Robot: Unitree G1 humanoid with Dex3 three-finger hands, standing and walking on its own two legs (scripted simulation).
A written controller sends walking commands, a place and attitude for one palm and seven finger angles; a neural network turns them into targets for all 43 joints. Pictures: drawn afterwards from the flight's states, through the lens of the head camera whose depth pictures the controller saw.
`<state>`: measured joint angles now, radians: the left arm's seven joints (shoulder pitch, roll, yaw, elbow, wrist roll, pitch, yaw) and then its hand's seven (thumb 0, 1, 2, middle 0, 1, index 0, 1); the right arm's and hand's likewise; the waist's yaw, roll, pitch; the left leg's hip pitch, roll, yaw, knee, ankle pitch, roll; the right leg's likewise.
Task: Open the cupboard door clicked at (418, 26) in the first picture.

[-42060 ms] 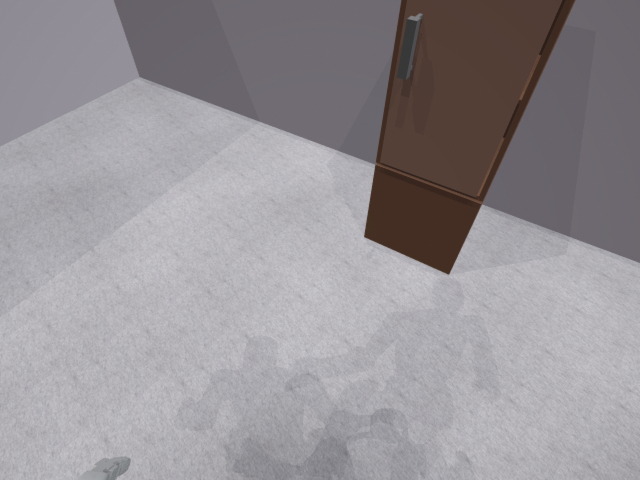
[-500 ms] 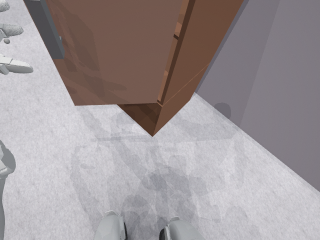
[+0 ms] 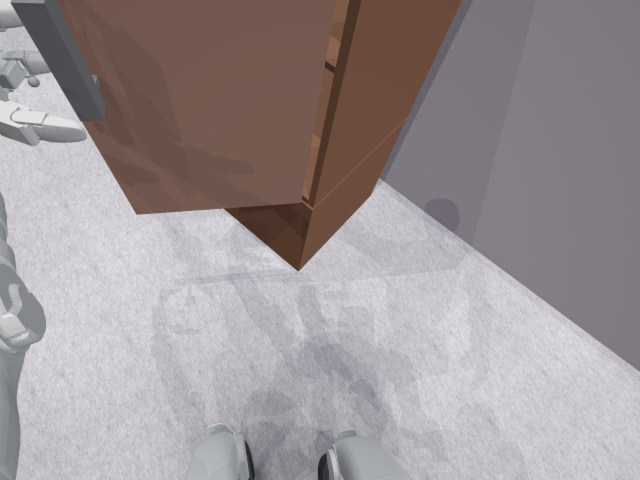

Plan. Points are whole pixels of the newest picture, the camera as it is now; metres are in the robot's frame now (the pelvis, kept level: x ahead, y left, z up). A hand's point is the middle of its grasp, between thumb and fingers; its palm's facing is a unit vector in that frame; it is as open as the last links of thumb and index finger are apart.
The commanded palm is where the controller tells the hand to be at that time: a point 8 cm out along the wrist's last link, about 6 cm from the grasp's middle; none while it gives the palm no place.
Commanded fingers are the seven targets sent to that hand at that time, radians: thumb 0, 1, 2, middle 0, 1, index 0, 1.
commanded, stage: slide the fingers in behind the handle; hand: left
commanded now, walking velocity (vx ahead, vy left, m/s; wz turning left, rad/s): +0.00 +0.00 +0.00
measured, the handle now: (68, 48) +0.59 +0.22 +0.12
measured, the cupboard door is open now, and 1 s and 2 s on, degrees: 49 49 49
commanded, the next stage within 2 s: close the thumb around the handle in 1.14 s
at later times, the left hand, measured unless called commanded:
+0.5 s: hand (68, 86) +0.53 +0.21 +0.12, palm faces +0.04 -1.00 +0.00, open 14.0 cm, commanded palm +0.51 +0.25 +0.12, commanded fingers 0.00 -0.50 0.30 -0.30 -1.20 -0.30 -1.20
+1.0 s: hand (73, 84) +0.53 +0.20 +0.12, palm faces +0.06 -1.00 +0.00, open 14.0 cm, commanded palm +0.51 +0.24 +0.12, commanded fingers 0.00 -0.50 0.30 -0.30 -1.20 -0.30 -1.20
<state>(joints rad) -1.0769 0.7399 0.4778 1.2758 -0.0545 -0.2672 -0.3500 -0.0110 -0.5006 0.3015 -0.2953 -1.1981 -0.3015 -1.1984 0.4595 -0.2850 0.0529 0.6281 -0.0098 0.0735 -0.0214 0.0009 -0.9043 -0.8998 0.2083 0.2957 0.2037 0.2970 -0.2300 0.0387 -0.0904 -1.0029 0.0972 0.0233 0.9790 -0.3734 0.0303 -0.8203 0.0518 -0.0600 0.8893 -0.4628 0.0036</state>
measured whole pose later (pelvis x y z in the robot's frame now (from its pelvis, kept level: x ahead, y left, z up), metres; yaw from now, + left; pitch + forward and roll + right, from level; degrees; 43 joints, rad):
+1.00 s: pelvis +0.01 -0.02 +0.00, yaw +1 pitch +21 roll -4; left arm -1.01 0.62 0.44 1.24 -0.08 -0.30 -0.28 -0.01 -0.50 0.30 -0.30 -1.20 -0.30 -1.20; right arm 0.44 -0.28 0.03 0.64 -0.01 0.06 0.00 0.00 -0.91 -0.90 0.21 0.30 0.20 0.30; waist -0.20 0.04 -0.10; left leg -0.94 0.10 0.02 0.95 -0.37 0.01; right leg -0.77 0.05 -0.06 0.89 -0.48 -0.02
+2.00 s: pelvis +0.01 -0.01 +0.00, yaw +1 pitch +20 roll -4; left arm -1.02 0.59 0.43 1.24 -0.07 -0.30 -0.25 0.00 0.64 0.81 -0.30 -1.32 -0.33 -1.32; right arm 0.43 -0.28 0.03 0.64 -0.01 0.06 0.00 0.00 -0.91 -0.90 0.21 0.30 0.20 0.30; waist -0.21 0.04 -0.11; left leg -0.94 0.09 0.02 0.95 -0.38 0.02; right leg -0.77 0.05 -0.05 0.88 -0.47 -0.01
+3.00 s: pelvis +0.04 -0.05 +0.04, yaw +3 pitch +5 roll +1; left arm 0.11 -0.11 -0.15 -0.03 0.02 0.01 0.50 0.04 0.60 0.70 -0.24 -1.18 -0.26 -1.23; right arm 0.18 -0.18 0.03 0.49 -0.04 0.14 0.03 0.01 -0.91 -0.90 0.21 0.30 0.20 0.30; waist -0.03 0.03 -0.13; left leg -0.46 0.06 0.04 0.72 -0.34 -0.04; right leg -0.32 0.02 -0.05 0.73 -0.49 -0.05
